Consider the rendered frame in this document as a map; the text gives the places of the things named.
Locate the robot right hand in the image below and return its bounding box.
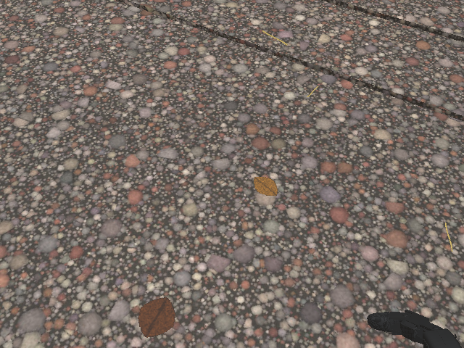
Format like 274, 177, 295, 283
367, 310, 462, 348

